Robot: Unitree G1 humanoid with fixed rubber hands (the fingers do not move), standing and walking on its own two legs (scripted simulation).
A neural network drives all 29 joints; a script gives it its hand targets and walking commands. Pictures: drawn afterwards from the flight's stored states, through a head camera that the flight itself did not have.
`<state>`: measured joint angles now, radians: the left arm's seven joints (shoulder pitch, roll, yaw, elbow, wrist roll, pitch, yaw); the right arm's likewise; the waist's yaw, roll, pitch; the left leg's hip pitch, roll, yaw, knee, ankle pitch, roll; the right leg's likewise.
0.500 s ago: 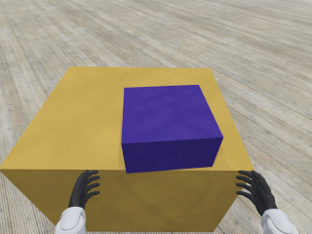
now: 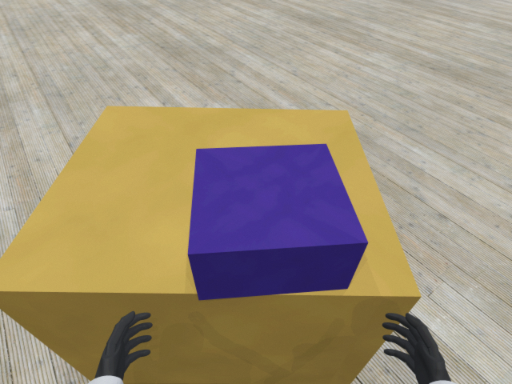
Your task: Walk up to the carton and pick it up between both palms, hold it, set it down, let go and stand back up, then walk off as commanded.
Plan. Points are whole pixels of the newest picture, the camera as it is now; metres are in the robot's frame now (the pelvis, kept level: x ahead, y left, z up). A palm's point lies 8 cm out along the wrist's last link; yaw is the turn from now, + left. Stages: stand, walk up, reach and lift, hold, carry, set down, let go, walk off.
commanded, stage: set down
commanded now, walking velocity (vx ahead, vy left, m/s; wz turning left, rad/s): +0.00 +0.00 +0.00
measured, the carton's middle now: (268, 215) +0.48 -0.01 -0.03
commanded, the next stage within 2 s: let go in 2.00 s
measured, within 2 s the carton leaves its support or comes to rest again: neither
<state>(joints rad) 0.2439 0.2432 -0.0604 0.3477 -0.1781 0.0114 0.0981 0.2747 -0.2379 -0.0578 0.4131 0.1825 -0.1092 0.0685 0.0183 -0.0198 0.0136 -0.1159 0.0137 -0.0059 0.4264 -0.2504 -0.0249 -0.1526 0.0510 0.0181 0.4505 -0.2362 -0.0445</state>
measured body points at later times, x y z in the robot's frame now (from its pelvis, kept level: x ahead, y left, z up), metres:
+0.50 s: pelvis +0.03 +0.01 +0.00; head +0.03 +0.02 +0.45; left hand +0.18 +0.25 -0.06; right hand +0.19 -0.22 -0.06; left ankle -0.01 +0.13 -0.74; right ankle +0.01 -0.09 -0.74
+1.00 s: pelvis +0.00 +0.02 +0.00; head -0.01 +0.03 +0.45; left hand +0.16 +0.24 -0.09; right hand +0.16 -0.21 -0.08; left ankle -0.01 +0.13 -0.74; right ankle +0.01 -0.09 -0.74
